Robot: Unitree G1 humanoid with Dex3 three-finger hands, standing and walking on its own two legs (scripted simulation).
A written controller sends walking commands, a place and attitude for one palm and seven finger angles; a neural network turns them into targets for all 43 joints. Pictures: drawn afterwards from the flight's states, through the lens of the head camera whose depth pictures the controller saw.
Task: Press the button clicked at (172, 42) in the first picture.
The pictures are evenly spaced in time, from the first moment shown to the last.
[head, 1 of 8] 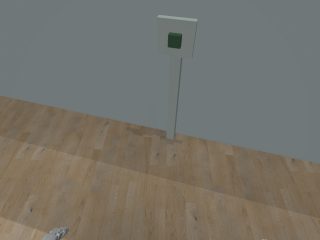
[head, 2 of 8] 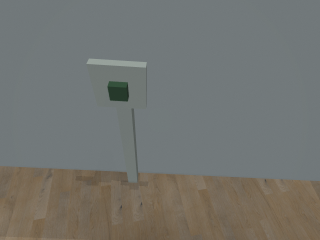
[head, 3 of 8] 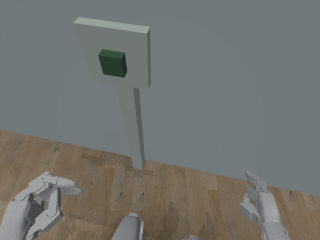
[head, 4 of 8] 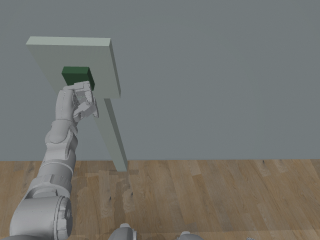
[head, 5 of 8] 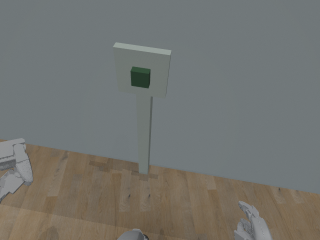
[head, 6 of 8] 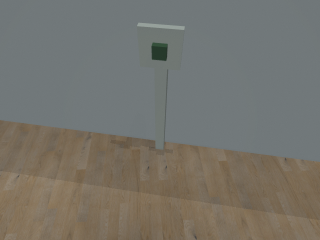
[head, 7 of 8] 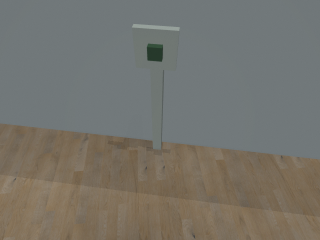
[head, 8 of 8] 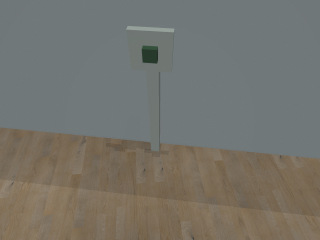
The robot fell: no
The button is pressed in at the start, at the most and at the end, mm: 0 8 0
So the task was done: yes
